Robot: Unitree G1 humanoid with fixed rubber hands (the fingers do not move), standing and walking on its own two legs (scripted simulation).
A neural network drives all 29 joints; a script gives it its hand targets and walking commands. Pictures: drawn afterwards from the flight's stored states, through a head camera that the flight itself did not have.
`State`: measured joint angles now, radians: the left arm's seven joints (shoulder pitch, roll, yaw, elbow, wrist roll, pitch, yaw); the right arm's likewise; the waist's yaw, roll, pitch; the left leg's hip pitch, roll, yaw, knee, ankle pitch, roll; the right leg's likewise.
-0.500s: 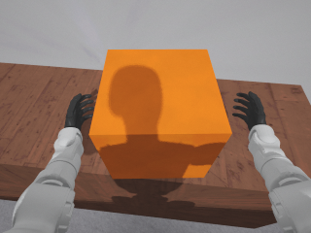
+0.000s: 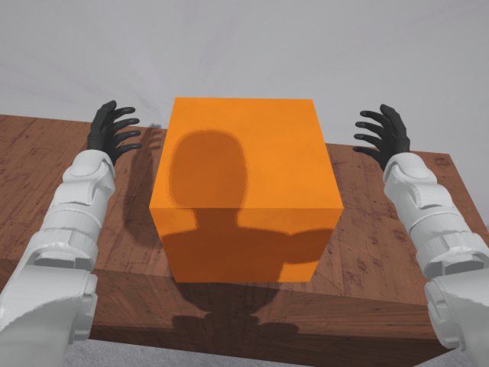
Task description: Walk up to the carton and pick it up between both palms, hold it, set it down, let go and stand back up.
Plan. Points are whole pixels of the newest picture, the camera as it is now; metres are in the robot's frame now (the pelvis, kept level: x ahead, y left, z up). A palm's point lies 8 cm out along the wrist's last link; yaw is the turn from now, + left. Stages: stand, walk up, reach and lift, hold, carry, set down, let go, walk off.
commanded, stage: set down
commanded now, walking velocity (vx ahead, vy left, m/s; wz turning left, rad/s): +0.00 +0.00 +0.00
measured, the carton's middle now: (243, 191) +0.45 +0.01 +0.02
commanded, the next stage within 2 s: none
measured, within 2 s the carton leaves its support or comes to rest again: neither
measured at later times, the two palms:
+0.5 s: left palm (95, 141) +0.43 +0.24 +0.17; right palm (416, 158) +0.39 -0.25 +0.16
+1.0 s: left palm (87, 213) +0.35 +0.26 +0.09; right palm (407, 217) +0.33 -0.23 +0.10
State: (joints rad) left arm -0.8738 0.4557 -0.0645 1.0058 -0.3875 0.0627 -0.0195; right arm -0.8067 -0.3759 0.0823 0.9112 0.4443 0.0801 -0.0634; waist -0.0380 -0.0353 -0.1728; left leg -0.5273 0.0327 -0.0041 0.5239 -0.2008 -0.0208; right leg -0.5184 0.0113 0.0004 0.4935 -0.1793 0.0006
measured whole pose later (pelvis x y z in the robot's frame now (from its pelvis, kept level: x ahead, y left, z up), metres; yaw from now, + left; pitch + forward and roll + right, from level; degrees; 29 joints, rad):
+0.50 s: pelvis +0.01 +0.01 +0.01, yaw -1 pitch +2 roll -1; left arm -0.73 0.46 0.06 0.62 -0.28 0.42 -0.04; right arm -0.67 -0.44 0.02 0.70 0.47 0.29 -0.02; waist -0.04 -0.04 -0.03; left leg -0.23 0.03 0.01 0.38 -0.18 -0.01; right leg -0.22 0.01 0.02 0.33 -0.14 0.01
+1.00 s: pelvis +0.03 +0.01 +0.01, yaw -1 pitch -1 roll -1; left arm -0.23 0.37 0.11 0.25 -0.26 0.29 -0.03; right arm -0.19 -0.32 -0.06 0.30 0.37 0.16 -0.05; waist -0.01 -0.04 0.02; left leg -0.15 0.02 0.01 0.37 -0.20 -0.01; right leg -0.14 0.01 0.02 0.33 -0.16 0.01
